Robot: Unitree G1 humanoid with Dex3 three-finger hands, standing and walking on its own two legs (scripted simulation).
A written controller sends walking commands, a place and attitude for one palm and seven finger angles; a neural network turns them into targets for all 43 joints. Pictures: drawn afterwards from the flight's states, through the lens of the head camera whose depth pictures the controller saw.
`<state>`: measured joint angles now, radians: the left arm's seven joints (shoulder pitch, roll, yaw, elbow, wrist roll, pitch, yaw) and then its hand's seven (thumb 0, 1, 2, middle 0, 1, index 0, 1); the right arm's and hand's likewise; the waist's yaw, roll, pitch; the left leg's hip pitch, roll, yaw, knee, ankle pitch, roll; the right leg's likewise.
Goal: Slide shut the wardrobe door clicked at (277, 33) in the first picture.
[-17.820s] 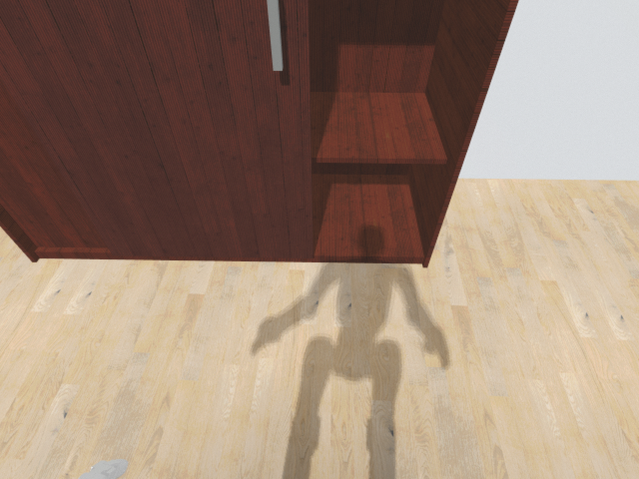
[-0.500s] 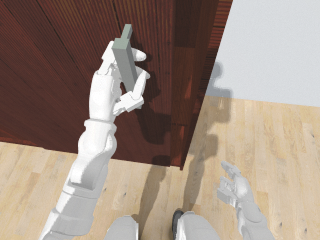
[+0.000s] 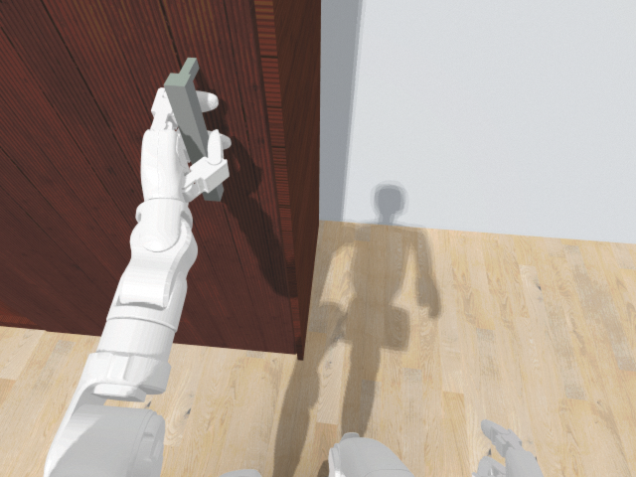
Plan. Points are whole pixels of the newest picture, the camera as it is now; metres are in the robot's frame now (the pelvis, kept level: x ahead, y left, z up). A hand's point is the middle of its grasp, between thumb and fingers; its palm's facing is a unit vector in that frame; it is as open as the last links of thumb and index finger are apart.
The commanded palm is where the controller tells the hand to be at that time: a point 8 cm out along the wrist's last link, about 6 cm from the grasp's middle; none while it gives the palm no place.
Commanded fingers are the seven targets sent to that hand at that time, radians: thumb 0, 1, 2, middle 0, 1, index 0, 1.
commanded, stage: stop walking and hold the door there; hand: left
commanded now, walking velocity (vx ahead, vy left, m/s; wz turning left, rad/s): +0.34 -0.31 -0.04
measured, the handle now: (203, 135) +0.46 +0.19 +0.16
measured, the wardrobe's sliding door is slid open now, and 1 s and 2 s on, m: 0.00 0.00 0.00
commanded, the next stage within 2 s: none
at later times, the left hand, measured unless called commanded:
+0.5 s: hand (217, 162) +0.42 +0.16 +0.16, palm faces +0.39 -0.89 -0.25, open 6.2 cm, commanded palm +0.38 +0.19 +0.15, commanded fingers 0.00 0.90 0.90 -0.45 -1.40 -0.45 -1.40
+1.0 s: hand (218, 163) +0.42 +0.16 +0.15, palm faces +0.35 -0.92 -0.20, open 6.3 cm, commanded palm +0.38 +0.19 +0.15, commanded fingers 0.00 0.90 0.90 -0.45 -1.40 -0.45 -1.40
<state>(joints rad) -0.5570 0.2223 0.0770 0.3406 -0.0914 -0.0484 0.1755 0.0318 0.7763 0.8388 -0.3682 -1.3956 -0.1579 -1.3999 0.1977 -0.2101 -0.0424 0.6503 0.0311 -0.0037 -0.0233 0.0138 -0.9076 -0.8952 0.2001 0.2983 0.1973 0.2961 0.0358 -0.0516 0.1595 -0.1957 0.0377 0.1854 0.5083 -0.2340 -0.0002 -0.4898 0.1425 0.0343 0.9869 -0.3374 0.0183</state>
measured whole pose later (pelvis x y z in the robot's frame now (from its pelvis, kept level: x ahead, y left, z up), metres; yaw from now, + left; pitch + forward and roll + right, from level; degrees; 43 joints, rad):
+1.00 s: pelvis +0.02 -0.07 +0.00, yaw -5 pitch -1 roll +1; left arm -0.37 0.39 0.30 0.39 -0.05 -0.08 0.13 -0.04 0.69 0.82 -0.45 -1.40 -0.24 -1.37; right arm 0.22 -0.19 0.01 0.75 0.05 -0.04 -0.08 0.01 -0.90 -0.89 0.21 0.30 0.20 0.30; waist 0.00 0.00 0.05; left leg -0.21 0.11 0.12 0.57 -0.33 -0.06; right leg -0.30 -0.10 0.13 0.54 -0.22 0.12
